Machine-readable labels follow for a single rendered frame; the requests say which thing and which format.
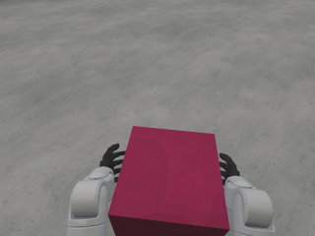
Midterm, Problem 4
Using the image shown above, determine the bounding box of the robot left hand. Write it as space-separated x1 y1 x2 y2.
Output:
99 144 126 183

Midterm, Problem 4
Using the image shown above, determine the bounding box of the robot left forearm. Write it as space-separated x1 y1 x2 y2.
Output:
66 166 115 236

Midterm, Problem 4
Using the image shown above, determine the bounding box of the robot right forearm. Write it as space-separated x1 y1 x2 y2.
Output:
223 176 276 236

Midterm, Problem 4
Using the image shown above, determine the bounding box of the robot right hand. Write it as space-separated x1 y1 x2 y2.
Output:
219 152 240 190

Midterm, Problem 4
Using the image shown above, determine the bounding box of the carton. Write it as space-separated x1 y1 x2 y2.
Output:
108 126 230 236

